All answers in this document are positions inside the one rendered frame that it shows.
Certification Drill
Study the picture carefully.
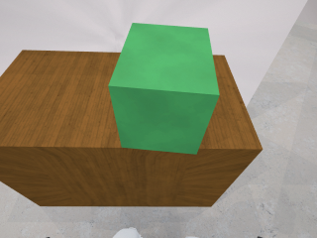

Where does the left robot thigh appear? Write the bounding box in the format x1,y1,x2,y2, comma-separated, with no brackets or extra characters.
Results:
113,228,143,238

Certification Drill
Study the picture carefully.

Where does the pedestal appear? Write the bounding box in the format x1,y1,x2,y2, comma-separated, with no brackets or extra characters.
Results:
0,50,263,207

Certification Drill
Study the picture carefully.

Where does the carton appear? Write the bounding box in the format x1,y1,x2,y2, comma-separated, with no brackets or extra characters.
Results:
108,23,220,155

